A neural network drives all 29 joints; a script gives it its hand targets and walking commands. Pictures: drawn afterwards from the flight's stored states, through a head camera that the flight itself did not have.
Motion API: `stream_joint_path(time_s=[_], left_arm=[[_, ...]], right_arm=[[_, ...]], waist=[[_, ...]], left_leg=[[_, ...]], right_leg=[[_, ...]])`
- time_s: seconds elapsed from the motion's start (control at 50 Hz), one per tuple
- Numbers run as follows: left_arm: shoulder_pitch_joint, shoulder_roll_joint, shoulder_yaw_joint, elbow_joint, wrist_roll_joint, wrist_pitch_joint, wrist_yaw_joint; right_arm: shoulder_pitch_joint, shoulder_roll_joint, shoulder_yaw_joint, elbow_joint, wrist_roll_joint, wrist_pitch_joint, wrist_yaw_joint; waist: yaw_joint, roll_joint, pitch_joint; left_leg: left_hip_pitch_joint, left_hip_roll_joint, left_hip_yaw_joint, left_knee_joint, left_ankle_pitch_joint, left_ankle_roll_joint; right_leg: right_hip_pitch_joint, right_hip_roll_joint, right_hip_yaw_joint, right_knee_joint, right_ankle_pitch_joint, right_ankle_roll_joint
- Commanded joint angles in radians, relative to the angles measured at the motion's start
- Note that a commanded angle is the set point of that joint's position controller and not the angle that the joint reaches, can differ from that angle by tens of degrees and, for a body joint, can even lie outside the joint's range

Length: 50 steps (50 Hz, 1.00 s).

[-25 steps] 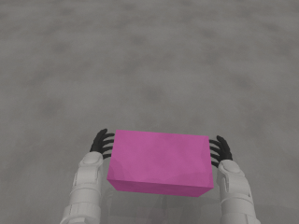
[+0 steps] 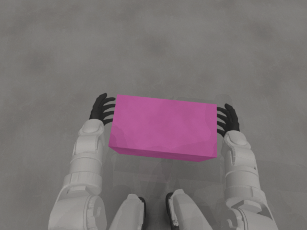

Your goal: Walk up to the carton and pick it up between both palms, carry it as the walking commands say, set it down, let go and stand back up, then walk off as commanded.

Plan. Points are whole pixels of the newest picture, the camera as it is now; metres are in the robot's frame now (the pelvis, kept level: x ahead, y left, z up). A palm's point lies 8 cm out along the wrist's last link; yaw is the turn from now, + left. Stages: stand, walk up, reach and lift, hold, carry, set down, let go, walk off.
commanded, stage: set down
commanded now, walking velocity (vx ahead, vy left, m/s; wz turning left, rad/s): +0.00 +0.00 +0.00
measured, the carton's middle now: (162, 131) +0.38 -0.04 -0.12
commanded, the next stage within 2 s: none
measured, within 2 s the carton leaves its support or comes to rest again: neither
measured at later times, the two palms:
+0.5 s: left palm (106, 121) +0.43 +0.14 -0.13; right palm (217, 133) +0.37 -0.21 -0.13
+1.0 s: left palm (109, 121) +0.46 +0.15 -0.22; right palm (206, 133) +0.39 -0.21 -0.22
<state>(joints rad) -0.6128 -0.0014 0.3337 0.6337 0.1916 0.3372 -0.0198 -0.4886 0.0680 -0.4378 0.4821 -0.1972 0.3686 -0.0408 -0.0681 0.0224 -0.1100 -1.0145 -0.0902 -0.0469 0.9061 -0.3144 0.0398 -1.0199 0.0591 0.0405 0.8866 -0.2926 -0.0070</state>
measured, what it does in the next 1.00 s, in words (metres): lowers itself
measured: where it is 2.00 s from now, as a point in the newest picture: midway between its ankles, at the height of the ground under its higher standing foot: (157, 223)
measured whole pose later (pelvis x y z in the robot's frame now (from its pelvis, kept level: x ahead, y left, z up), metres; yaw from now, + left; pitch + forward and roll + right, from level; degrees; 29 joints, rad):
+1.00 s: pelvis -0.03 +0.01 -0.14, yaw -1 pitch +44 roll -2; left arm -0.98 0.15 0.30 0.82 0.14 0.32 0.02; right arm -0.80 0.01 -0.48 0.58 -0.12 0.35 -0.08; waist -0.07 0.04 -0.21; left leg -1.80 -0.12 -0.03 1.50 -0.47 0.04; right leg -1.79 0.09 0.04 1.46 -0.44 0.03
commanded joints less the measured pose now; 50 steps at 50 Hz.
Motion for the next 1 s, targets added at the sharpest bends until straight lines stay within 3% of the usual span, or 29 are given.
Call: stream_joint_path(time_s=[0.0,0.08,0.1,0.12,0.24,0.26,0.38,0.5,0.54,0.7,0.72,0.82,0.9,0.92,0.96,0.98], left_arm=[[-0.543,-0.951,-0.493,0.008,-0.136,-0.014,-0.293],[-0.575,-0.942,-0.437,0.074,-0.118,-0.005,-0.308],[-0.583,-0.936,-0.423,0.082,-0.114,-0.005,-0.309],[-0.587,-0.938,-0.421,0.094,-0.113,-0.003,-0.311],[-0.63,-0.869,-0.383,0.12,-0.105,-0.017,-0.325],[-0.658,-0.873,-0.4,0.105,-0.119,-0.022,-0.329],[-0.662,-0.851,-0.43,0.074,-0.13,-0.035,-0.323],[-0.665,-0.865,-0.48,0.06,-0.159,-0.046,-0.303],[-0.711,-0.858,-0.494,0.048,-0.175,-0.058,-0.294],[-0.8,-0.801,-0.457,0.096,-0.165,-0.058,-0.267],[-0.795,-0.801,-0.447,0.097,-0.163,-0.059,-0.262],[-0.808,-0.825,-0.434,0.133,-0.154,-0.043,-0.249],[-0.852,-0.836,-0.44,0.127,-0.174,-0.047,-0.237],[-0.855,-0.824,-0.443,0.125,-0.175,-0.047,-0.234],[-0.878,-0.83,-0.461,0.112,-0.185,-0.047,-0.223],[-0.887,-0.826,-0.457,0.127,-0.184,-0.049,-0.218]], right_arm=[[-0.681,0.855,0.59,-0.029,0.153,-0.023,0.337],[-0.723,0.86,0.556,-0.008,0.148,-0.016,0.33],[-0.742,0.857,0.554,0.003,0.152,-0.014,0.332],[-0.74,0.853,0.536,0.007,0.15,-0.013,0.33],[-0.798,0.899,0.549,-0.002,0.165,-0.012,0.304],[-0.801,0.909,0.556,-0.012,0.165,-0.013,0.296],[-0.836,0.894,0.616,-0.072,0.211,-0.03,0.27],[-0.83,0.828,0.614,-0.065,0.216,-0.059,0.26],[-0.832,0.83,0.6,-0.037,0.211,-0.066,0.256],[-0.959,0.808,0.566,-0.032,0.228,-0.065,0.245],[-0.977,0.81,0.582,-0.049,0.239,-0.067,0.246],[-0.985,0.774,0.522,0.003,0.216,-0.058,0.253],[-1.011,0.735,0.503,-0.008,0.209,-0.065,0.257],[-1.004,0.743,0.502,0.009,0.209,-0.062,0.258],[-1.038,0.717,0.496,-0.013,0.216,-0.069,0.262],[-1.041,0.733,0.495,-0.002,0.217,-0.068,0.258]], waist=[[-0.016,0.024,-0.764],[-0.026,0.005,-0.766],[-0.012,0.016,-0.761],[-0.033,0.016,-0.771],[0.003,-0.026,-0.83],[-0.008,-0.038,-0.854],[0.031,0.018,-0.98],[-0.019,0.02,-1.061],[-0.033,0.029,-1.057],[-0.009,0.056,-1.037],[0.008,0.045,-1.066],[-0.021,0.076,-1.049],[-0.053,0.092,-1.093],[-0.05,0.078,-1.091],[-0.053,0.114,-1.123],[-0.052,0.105,-1.114]], left_leg=[[0.297,-0.014,-0.032,-0.034,0.158,-0.011],[0.185,-0.018,-0.024,0.007,0.098,-0.002],[0.172,-0.017,-0.024,0.014,0.076,-0.001],[0.158,-0.016,-0.023,0.023,0.061,-0.001],[0.002,-0.032,-0.001,0.107,0.07,0.018],[-0.017,-0.038,0.004,0.123,0.071,0.019],[-0.065,-0.047,0.016,0.206,0.137,0.015],[-0.049,-0.033,-0.009,0.273,0.258,-0.005],[-0.082,-0.032,-0.009,0.287,0.242,-0.012],[-0.173,-0.044,0.011,0.341,0.091,-0.006],[-0.153,-0.045,0.013,0.352,0.117,-0.005],[-0.143,-0.04,0.003,0.39,0.118,-0.022],[-0.102,-0.032,-0.015,0.441,0.194,-0.039],[-0.117,-0.034,-0.011,0.448,0.184,-0.04],[-0.091,-0.03,-0.018,0.469,0.199,-0.052],[-0.111,-0.033,-0.02,0.475,0.197,-0.048]], right_leg=[[0.279,0.045,-0.015,0.008,0.176,-0.001],[0.23,0.047,-0.019,0.051,0.14,0.006],[0.21,0.047,-0.019,0.065,0.11,0.006],[0.201,0.048,-0.022,0.071,0.106,0.007],[0.203,0.052,-0.014,0.133,0.143,0.032],[0.224,0.055,-0.011,0.137,0.157,0.037],[0.191,0.064,0.003,0.216,0.229,0.044],[0.055,0.071,-0.021,0.288,0.271,0.04],[0.022,0.073,-0.027,0.305,0.253,0.039],[-0.091,0.08,-0.04,0.376,0.133,0.045],[-0.101,0.081,-0.043,0.389,0.141,0.049],[-0.238,0.082,-0.067,0.442,0.086,0.043],[-0.35,0.081,-0.085,0.497,0.1,0.039],[-0.345,0.081,-0.088,0.499,0.096,0.039],[-0.41,0.081,-0.092,0.526,0.086,0.034],[-0.407,0.08,-0.096,0.535,0.09,0.037]])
